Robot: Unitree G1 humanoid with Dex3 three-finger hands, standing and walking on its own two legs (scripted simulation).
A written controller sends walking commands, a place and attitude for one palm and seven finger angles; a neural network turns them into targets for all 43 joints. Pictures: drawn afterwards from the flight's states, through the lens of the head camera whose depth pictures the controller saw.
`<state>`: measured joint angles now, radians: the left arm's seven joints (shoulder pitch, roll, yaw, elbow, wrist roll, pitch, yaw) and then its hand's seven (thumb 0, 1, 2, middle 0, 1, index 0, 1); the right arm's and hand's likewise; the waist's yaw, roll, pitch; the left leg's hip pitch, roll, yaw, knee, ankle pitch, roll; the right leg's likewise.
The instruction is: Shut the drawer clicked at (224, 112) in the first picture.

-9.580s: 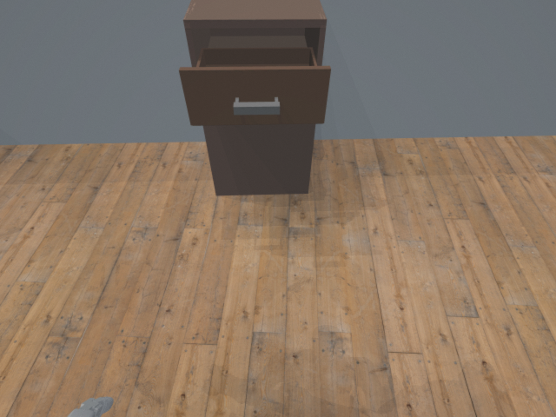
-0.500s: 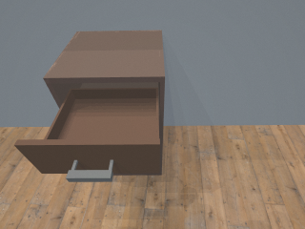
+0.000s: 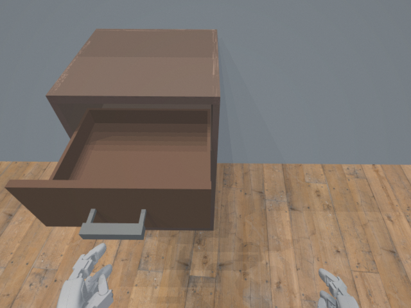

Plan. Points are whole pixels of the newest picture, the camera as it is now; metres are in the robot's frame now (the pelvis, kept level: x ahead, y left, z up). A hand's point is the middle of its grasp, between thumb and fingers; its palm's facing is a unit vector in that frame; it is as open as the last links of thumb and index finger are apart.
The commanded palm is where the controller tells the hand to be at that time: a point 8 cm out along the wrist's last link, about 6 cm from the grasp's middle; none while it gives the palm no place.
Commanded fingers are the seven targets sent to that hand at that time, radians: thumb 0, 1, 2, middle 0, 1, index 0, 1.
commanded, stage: raise the hand and make a fist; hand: left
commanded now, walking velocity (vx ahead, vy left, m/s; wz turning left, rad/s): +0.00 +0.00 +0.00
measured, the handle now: (115, 222) +0.31 +0.21 -0.04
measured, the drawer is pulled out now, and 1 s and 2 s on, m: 0.28 0.28 0.28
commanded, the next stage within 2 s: bring the fist close to the handle in 1.66 s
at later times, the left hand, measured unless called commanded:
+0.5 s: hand (112, 305) +0.14 +0.16 +0.00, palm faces +0.03 -1.00 -0.04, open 4.3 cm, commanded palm +0.09 +0.22 +0.00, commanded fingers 0.00 0.90 0.90 -0.96 -1.12 -0.96 -1.12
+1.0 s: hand out of the picture +0.13 +0.17 +0.03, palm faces +0.03 -1.00 -0.02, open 3.1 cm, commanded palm +0.08 +0.22 +0.04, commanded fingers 0.00 0.90 0.90 -1.40 -1.60 -1.40 -1.60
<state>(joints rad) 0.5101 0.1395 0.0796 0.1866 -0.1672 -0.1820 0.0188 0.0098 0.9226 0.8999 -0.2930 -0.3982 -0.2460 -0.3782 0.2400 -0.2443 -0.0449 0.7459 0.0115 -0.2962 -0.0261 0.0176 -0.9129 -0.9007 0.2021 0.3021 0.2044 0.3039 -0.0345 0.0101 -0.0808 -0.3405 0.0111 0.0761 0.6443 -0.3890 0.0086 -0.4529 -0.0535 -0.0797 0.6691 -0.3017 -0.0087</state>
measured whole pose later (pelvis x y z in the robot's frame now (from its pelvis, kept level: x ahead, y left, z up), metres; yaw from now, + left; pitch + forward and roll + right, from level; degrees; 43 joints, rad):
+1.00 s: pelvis -0.02 +0.01 -0.04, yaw +2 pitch +10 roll -2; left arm 0.73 0.19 0.04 -0.34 -0.21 -0.31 -0.19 0.02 0.90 0.90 -1.27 -1.46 -1.27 -1.46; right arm 0.22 -0.19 0.01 0.46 0.04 -0.25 -0.02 0.02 -0.90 -0.90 0.20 0.30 0.20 0.30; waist 0.01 0.02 -0.14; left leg -0.65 0.03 0.02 1.02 -0.54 0.02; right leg -0.71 -0.06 -0.12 0.95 -0.41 -0.01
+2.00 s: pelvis -0.02 -0.01 -0.04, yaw +3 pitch +10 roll -2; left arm 0.72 0.19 0.06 -0.31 -0.22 -0.35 -0.21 0.02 0.90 0.90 -1.40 -1.60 -1.40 -1.60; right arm 0.24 -0.22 0.01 0.48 0.04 -0.25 -0.03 0.02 -0.90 -0.90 0.20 0.30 0.21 0.30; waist 0.01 0.03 -0.11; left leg -0.66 0.04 0.00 1.02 -0.54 0.00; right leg -0.71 -0.05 -0.14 0.96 -0.42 -0.03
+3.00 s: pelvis -0.02 +0.00 -0.08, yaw +2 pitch +19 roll -1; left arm 0.44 0.19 0.03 -0.11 -0.17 -0.41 -0.13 0.02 0.90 0.90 -1.40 -1.60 -1.40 -1.60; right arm 0.23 -0.22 0.00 0.46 0.01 -0.14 -0.01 0.02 -0.90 -0.90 0.20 0.30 0.21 0.30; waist -0.02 0.02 -0.16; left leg -0.95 0.04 0.01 1.23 -0.61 0.01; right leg -1.02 -0.06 -0.12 1.17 -0.49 -0.02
